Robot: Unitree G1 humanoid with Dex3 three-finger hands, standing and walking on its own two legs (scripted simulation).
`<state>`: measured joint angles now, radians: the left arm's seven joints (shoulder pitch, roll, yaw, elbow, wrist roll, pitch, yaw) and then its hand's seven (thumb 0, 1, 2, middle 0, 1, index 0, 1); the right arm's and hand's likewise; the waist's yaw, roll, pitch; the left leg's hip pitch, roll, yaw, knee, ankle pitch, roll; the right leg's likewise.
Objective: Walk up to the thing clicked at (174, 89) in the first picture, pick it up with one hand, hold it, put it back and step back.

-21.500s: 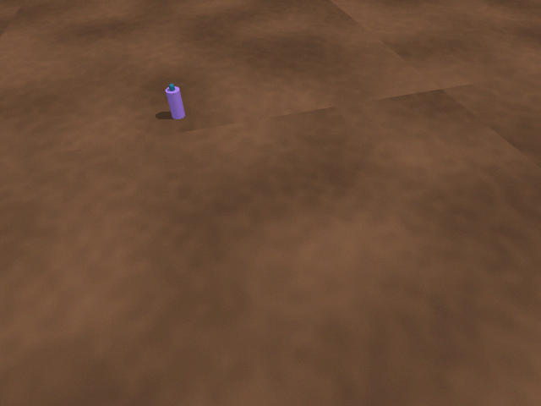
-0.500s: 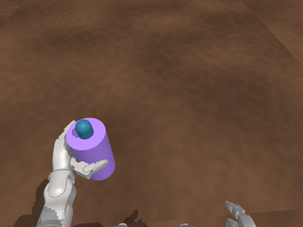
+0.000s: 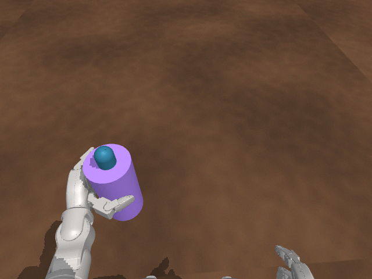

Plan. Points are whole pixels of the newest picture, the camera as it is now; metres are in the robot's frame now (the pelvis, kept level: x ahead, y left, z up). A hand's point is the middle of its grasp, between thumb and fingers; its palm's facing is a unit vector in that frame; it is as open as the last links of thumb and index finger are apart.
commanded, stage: crouch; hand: left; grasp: from the side
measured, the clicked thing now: (115, 181) +0.32 +0.16 +0.03
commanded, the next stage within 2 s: lower in 2.00 s
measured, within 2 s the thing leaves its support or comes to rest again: neither
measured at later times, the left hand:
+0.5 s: hand (119, 199) +0.33 +0.18 -0.09, palm faces +0.17 -0.99 -0.02, open 11.8 cm
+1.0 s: hand (129, 212) +0.38 +0.20 -0.33, palm faces +0.21 -0.98 -0.05, open 11.8 cm
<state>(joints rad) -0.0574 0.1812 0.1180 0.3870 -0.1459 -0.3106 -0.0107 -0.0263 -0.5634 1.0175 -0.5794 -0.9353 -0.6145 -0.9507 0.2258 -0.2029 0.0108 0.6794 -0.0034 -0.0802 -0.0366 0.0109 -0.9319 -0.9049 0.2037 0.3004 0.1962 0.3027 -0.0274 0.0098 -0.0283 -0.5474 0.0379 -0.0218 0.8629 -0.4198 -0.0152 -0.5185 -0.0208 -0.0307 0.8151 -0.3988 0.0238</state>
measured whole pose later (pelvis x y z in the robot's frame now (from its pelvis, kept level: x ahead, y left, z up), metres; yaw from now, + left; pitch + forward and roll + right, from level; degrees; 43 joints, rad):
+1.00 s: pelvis -0.07 +0.00 -0.27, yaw -3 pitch +35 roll -4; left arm -0.62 0.38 0.42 1.09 -0.07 -0.75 -0.05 -0.03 -0.59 1.05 -0.58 -0.95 -0.62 -0.96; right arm 0.10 -0.24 0.03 0.73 -0.10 -0.03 0.10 0.01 -0.94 -0.91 0.20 0.30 0.20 0.30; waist -0.14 -0.01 -0.17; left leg -1.91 0.03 -0.10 1.99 -0.69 -0.03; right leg -1.87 -0.01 -0.04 1.94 -0.67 0.02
